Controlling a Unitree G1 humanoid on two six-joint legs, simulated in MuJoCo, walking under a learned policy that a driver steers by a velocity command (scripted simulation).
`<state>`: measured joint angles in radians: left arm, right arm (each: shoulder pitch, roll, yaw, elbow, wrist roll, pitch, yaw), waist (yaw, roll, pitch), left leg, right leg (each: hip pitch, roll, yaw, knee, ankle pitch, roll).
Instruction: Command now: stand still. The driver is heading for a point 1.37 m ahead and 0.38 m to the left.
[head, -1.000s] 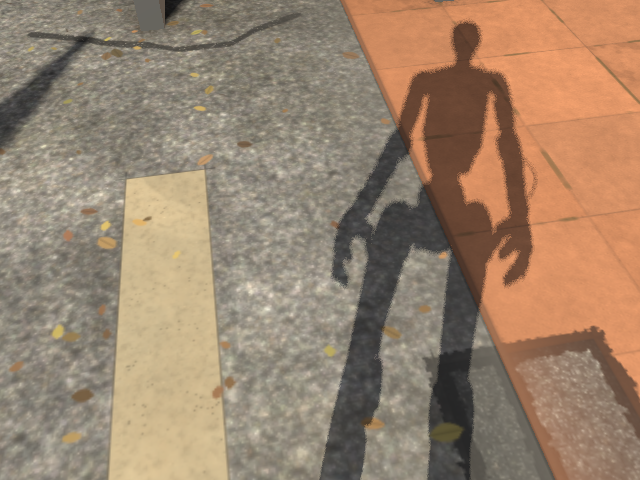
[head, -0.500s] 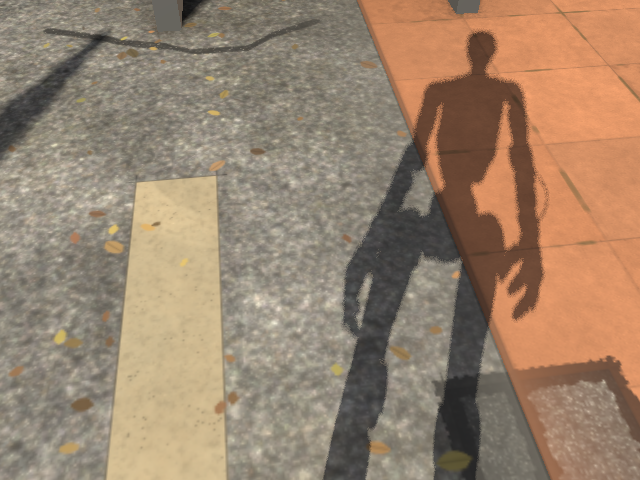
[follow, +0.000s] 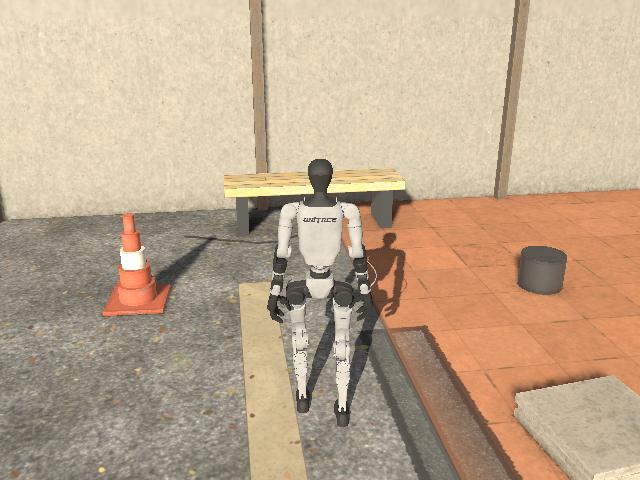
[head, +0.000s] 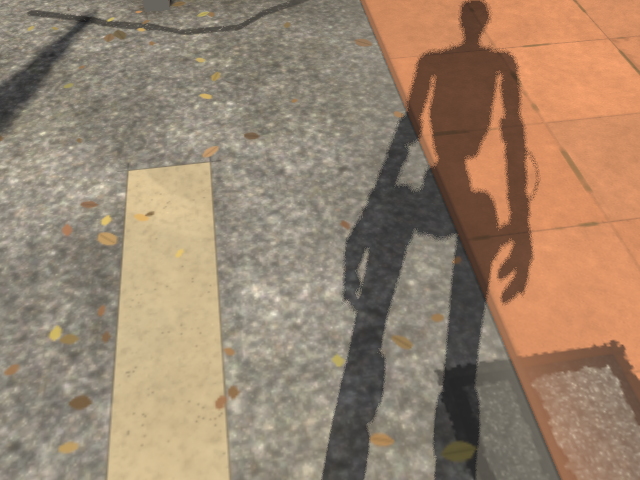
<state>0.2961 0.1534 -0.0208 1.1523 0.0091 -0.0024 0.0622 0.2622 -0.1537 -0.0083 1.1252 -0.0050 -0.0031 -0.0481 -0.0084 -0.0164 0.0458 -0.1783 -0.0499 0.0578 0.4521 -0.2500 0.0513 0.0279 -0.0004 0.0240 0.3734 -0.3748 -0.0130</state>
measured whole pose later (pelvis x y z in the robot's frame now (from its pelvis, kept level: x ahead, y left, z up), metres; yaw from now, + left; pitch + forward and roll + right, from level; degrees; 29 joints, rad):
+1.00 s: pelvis -0.03 -0.02 +0.00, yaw +1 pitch -1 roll +0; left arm 0.40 0.10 -0.02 1.15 0.01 -0.03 0.05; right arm 0.32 -0.12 0.01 1.18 0.00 0.00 -0.04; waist -0.01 0.00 0.03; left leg -0.22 -0.01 0.03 0.42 -0.18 0.02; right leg -0.03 0.04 0.00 0.37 -0.32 -0.04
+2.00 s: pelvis -0.03 -0.04 +0.00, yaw +0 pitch -1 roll +1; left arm 0.41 0.09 -0.02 1.14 0.01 -0.03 0.05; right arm 0.33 -0.11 0.01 1.18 0.00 0.00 -0.04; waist -0.01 0.00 0.03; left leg -0.22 0.01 0.02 0.43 -0.19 -0.01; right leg -0.02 0.05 -0.01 0.37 -0.33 -0.06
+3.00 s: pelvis +0.21 +0.04 +0.01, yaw +1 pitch +0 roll +0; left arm 0.15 0.18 0.05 0.96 0.03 -0.04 -0.04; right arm 0.51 -0.12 -0.01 1.10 -0.01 -0.10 0.00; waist -0.03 -0.03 0.03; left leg 0.05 -0.08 0.09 0.20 -0.25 0.09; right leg -0.64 -0.09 -0.06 0.88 -0.08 -0.05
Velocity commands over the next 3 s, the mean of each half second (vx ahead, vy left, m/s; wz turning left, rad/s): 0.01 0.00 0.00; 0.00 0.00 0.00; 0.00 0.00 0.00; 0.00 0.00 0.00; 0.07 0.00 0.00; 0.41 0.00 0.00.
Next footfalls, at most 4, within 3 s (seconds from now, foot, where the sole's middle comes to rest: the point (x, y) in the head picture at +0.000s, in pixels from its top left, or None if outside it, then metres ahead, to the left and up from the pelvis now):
2.66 left None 0.16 0.10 -0.77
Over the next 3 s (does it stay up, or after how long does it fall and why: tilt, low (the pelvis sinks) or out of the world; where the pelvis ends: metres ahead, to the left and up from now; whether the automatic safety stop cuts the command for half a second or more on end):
stays up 0.21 0.04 0.01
